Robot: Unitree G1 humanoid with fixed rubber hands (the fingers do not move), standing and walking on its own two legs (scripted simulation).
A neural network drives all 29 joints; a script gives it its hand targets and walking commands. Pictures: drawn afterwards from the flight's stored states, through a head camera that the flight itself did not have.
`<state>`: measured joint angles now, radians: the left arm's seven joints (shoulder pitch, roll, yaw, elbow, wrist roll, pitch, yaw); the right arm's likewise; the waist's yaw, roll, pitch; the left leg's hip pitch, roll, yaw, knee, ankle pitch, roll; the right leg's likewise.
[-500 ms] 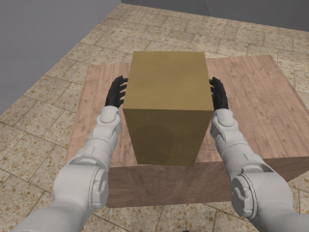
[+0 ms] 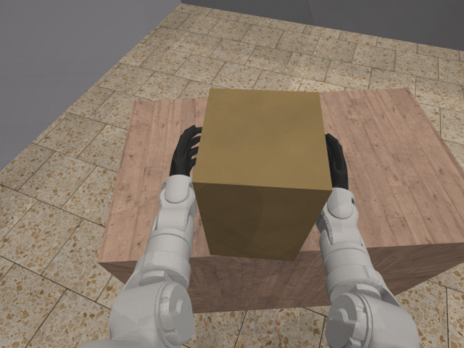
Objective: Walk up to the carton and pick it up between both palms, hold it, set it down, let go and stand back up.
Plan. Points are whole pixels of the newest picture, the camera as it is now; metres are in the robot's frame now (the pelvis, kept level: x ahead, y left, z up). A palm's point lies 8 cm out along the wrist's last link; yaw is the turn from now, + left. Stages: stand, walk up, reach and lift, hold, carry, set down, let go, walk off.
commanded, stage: reach and lift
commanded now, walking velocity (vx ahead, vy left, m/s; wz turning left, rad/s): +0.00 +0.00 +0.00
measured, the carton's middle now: (256, 185) +0.39 -0.03 +0.02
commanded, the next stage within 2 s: none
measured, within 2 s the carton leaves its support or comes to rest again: leaves its support in 1.96 s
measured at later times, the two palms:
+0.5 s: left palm (183, 170) +0.40 +0.10 +0.06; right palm (332, 180) +0.38 -0.16 +0.05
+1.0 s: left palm (183, 170) +0.40 +0.10 +0.06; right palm (332, 181) +0.37 -0.16 +0.05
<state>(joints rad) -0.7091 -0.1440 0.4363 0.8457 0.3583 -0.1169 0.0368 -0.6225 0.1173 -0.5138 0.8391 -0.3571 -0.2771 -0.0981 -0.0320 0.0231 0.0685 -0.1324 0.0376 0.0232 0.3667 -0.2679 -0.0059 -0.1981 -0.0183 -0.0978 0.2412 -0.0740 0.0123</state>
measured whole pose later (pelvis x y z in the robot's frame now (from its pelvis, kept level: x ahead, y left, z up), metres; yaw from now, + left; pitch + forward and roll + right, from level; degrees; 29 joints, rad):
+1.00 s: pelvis +0.00 +0.00 +0.00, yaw +0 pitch +5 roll -2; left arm -0.67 -0.16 0.41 0.78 0.39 -0.15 0.04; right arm -0.62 0.09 -0.49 0.93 -0.33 -0.44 -0.13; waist -0.04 0.01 0.05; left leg -0.17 0.04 0.02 0.35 -0.25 -0.01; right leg -0.22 -0.02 -0.11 0.20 -0.05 0.01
